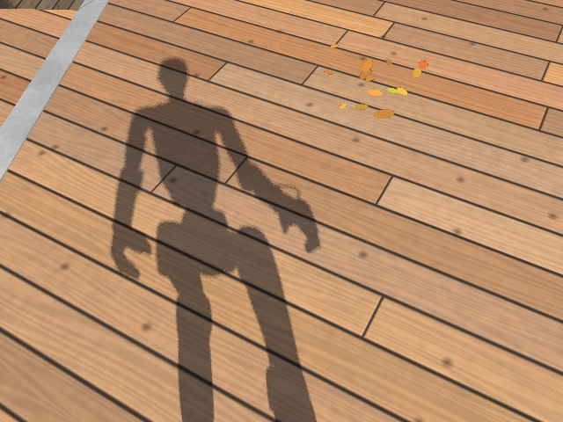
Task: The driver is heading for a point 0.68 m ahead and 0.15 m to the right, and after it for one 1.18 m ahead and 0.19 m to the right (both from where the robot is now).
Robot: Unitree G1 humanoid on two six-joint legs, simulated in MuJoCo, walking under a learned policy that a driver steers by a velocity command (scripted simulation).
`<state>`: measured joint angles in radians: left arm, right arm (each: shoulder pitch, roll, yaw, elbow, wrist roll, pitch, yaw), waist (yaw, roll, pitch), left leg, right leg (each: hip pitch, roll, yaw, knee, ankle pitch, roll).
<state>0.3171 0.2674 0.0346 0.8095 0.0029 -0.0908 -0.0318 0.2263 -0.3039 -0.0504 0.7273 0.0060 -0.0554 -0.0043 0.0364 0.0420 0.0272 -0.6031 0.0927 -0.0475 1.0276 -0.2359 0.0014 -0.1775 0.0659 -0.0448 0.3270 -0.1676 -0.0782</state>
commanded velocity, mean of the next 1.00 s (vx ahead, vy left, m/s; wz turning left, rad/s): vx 0.48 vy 0.00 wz -0.36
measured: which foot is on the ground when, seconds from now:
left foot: up 0.00-0.28, down 0.30-0.82, up 0.84-1.00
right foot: down 0.00-0.30, up 0.32-0.78, down 0.80-1.00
